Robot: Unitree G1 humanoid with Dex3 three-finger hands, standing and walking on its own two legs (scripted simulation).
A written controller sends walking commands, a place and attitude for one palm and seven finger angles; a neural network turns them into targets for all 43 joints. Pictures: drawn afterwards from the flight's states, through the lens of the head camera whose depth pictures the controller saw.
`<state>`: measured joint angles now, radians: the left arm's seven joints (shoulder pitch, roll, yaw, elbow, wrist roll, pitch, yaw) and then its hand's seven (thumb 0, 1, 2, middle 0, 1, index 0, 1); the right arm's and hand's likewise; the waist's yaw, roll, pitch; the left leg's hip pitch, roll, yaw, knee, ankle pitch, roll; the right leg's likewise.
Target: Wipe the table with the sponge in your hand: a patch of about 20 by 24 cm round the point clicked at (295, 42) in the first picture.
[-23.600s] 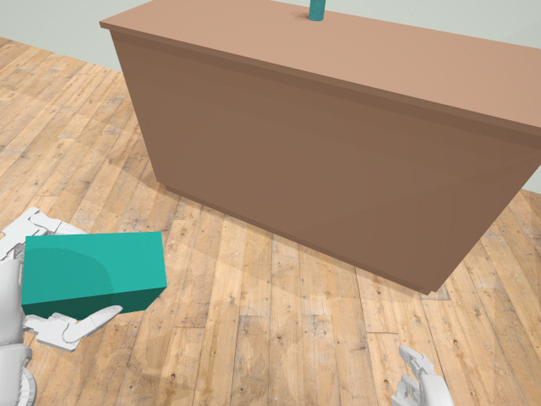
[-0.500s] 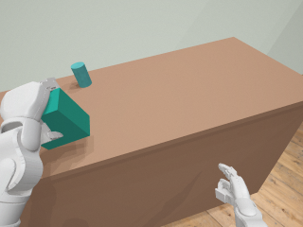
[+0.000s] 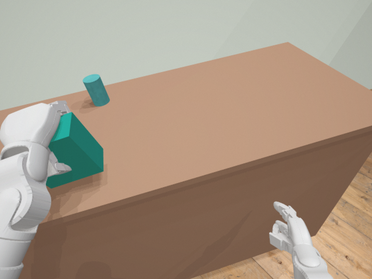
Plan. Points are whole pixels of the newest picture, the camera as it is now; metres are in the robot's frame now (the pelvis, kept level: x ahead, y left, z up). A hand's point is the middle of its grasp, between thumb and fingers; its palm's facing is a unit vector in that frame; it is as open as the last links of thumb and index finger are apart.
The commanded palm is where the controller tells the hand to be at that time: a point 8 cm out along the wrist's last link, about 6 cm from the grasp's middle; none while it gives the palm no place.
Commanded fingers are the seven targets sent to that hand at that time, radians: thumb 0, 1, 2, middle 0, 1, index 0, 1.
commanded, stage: move the sponge above the wiping area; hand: left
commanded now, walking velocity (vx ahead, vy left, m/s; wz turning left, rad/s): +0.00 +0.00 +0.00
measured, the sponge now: (67, 158) +0.28 +0.30 +0.16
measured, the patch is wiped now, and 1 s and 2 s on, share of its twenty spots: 0.00 0.00 0.00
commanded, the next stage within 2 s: none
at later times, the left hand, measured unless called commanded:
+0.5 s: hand (51, 144) +0.28 +0.31 +0.19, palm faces +0.10 -0.02 -1.00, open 10.4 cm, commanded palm +0.24 +0.31 +0.27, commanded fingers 0.00 0.10 1.30 -1.20 -1.60 -1.20 -1.60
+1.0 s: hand (46, 144) +0.27 +0.32 +0.20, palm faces +0.14 -0.03 -0.99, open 10.4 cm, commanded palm +0.23 +0.31 +0.27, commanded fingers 0.00 0.10 1.30 -1.20 -1.60 -1.20 -1.60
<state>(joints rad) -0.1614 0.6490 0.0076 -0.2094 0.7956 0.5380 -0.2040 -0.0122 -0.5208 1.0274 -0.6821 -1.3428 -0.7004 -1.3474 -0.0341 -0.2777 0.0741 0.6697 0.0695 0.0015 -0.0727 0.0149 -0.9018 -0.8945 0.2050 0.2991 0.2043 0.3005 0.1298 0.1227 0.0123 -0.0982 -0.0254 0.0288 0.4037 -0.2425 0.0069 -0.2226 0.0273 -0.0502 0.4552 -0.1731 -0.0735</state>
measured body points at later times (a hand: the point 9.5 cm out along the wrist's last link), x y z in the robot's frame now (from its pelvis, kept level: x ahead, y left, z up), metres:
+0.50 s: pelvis -0.01 -0.01 +0.00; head -0.02 -0.07 +0.44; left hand +0.27 +0.31 +0.25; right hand +0.25 -0.21 -0.09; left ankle -0.01 +0.12 -0.74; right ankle +0.05 -0.07 -0.74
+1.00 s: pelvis -0.01 +0.01 +0.00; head -0.02 -0.06 +0.44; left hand +0.26 +0.32 +0.25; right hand +0.25 -0.19 -0.08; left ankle -0.01 +0.12 -0.74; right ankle +0.05 -0.07 -0.74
